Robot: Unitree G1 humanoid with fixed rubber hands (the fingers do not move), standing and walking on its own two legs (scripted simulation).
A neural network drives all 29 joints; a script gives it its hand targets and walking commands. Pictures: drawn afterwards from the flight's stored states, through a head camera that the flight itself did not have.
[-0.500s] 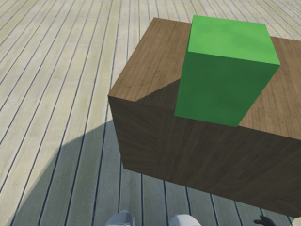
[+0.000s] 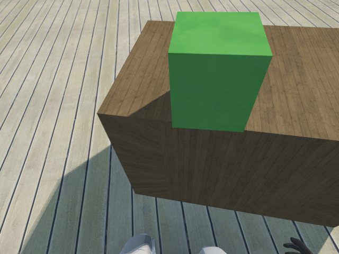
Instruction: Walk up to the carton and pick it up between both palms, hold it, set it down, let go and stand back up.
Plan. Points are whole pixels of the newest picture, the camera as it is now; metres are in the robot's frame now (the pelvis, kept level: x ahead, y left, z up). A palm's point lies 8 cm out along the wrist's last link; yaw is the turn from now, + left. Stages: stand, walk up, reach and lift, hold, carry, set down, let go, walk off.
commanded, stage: walk up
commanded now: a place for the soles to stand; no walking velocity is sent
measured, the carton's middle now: (211, 74) +0.56 -0.09 +0.11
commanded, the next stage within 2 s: none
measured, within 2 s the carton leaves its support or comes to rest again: neither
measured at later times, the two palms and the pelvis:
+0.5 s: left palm out of the picture +0.06 +0.30 -0.10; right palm out of the picture +0.12 -0.31 -0.10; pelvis +0.01 +0.00 +0.00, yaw -3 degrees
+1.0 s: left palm out of the picture +0.10 +0.28 -0.11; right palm out of the picture +0.10 -0.33 -0.09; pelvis +0.02 -0.01 +0.00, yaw -7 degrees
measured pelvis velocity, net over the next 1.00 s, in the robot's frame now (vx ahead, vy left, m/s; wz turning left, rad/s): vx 0.02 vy -0.01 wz -0.12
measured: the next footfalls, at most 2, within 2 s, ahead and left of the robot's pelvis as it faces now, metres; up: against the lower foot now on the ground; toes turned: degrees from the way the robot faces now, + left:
left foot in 0.08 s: +0.12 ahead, +0.08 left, +0.00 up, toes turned -3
right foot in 0.46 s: +0.06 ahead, -0.13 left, +0.00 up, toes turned +5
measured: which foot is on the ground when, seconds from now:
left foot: up 0.00-0.06, down 0.08-1.00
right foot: down 0.00-0.12, up 0.14-0.44, down 0.46-0.72, up 0.74-0.98, down 1.00-1.00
